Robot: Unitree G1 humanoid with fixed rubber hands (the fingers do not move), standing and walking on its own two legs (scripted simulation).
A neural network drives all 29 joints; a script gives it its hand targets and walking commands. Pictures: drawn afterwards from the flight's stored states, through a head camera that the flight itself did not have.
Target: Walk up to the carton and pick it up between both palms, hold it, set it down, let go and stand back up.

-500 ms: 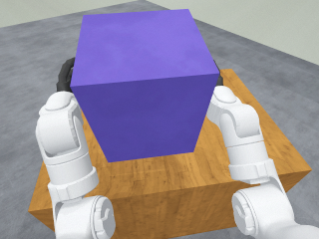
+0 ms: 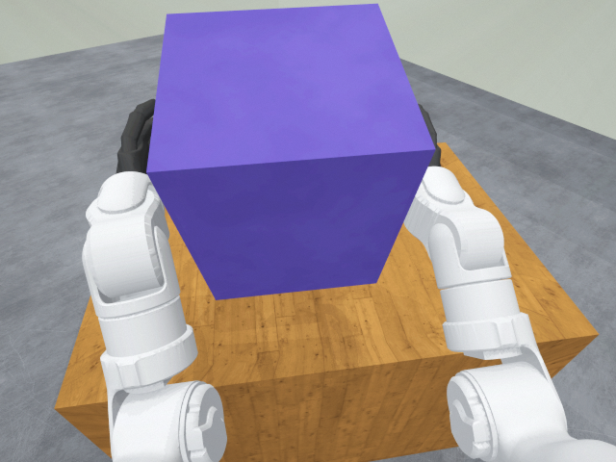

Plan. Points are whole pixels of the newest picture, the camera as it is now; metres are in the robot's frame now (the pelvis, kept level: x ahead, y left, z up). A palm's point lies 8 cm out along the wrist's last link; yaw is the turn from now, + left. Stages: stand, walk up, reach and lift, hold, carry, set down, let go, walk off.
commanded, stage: hold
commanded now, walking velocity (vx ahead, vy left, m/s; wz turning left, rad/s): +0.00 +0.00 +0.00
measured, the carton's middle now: (287, 169) +0.38 -0.01 +0.23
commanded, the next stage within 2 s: none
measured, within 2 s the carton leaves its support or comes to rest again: neither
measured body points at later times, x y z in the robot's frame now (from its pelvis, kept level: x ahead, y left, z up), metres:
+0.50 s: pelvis -0.01 -0.02 +0.00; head -0.04 +0.02 +0.44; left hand +0.37 +0.13 +0.23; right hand +0.36 -0.18 +0.20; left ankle +0.00 +0.11 -0.76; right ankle +0.01 -0.11 -0.76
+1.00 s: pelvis -0.01 +0.00 +0.00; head -0.05 +0.02 +0.45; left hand +0.35 +0.15 +0.22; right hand +0.35 -0.15 +0.21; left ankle +0.00 +0.11 -0.76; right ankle +0.01 -0.11 -0.76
